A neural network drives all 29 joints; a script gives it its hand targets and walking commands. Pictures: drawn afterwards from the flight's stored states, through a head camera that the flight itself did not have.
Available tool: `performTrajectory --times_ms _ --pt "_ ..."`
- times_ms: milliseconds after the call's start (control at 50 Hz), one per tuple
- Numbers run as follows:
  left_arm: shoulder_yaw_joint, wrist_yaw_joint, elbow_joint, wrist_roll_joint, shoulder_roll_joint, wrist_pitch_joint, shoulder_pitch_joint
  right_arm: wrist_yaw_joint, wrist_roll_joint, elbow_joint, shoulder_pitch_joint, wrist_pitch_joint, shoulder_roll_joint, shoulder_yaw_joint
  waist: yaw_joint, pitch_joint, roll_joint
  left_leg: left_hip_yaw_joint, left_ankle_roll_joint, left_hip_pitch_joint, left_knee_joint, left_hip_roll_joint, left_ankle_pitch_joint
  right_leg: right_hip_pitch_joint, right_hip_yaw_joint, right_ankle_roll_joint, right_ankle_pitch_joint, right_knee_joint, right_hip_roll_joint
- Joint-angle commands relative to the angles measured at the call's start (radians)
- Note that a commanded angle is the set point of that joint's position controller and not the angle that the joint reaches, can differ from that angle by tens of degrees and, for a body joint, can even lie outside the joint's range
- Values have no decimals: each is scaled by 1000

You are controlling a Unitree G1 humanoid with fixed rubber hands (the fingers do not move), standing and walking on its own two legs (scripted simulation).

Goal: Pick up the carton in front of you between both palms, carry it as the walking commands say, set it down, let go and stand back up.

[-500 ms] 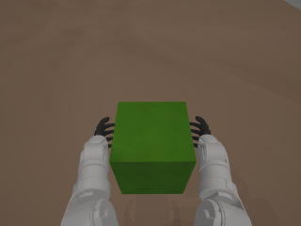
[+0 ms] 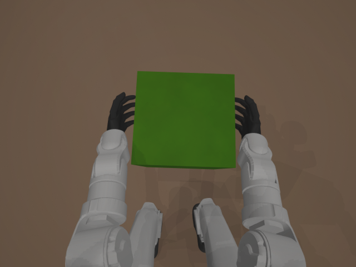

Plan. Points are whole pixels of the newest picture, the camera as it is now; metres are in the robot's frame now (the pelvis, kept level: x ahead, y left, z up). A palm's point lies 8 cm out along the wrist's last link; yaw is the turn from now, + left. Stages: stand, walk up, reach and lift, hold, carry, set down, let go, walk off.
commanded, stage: set down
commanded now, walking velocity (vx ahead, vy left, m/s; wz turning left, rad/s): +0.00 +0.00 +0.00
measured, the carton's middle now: (182, 129) +0.43 -0.02 -0.15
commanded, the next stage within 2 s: none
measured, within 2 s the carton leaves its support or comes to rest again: neither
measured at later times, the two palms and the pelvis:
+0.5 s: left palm (136, 132) +0.45 +0.11 -0.23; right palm (236, 137) +0.42 -0.18 -0.22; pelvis -0.03 +0.00 -0.13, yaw +1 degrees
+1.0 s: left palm (148, 133) +0.49 +0.10 -0.38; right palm (228, 141) +0.44 -0.20 -0.38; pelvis -0.05 +0.00 -0.24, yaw +1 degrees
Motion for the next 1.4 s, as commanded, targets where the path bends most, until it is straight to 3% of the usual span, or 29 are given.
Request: performTrajectory --times_ms 0,180,480,840,1000,1080,1100,1180,1380 --pt "-559 -202 77 -69 -943 15 -509 229 68 95 -527 18 898 582 -17 -833 5 28 -21 309 -61 -72 247 411 -51 13 260 -20 81" --pt "-481 -160 148 -62 -878 -15 -598 214 59 180 -605 -4 827 476 -41 -860 16 38 -29 110 88 -89 249 191 -62 15 264 135 87" --pt "-525 -90 146 -147 -799 -28 -869 165 151 150 -846 -5 754 504 -60 -1044 27 86 -33 -77 361 -116 141 7 -103 40 184 391 95" --pt "-423 -98 288 -155 -684 -17 -1119 182 163 225 -1106 9 648 409 -85 -975 21 120 -14 -337 603 -111 48 -179 -132 44 130 616 75" --pt "-477 -92 299 -214 -640 -34 -1211 192 221 223 -1195 -8 589 436 -105 -981 34 123 -15 -357 717 -100 89 -212 -139 44 178 728 59" --pt "-548 -85 239 -268 -652 -46 -1266 196 291 148 -1271 -19 593 493 -122 -1052 55 125 -15 -301 767 -95 156 -230 -145 43 233 772 55" --pt "-567 -86 214 -279 -663 -45 -1284 201 304 144 -1273 -19 593 498 -116 -1049 75 133 -18 -319 776 -98 172 -219 -139 37 249 785 54" --pt "-586 -89 213 -298 -693 -52 -1249 207 304 181 -1218 -19 606 507 -121 -986 65 124 -14 -348 802 -103 215 -220 -136 38 309 814 60" --pt "-469 -107 355 -235 -637 -60 -1180 230 241 294 -1170 -29 566 408 -109 -754 56 104 4 -475 812 -105 141 -386 -133 24 207 834 58"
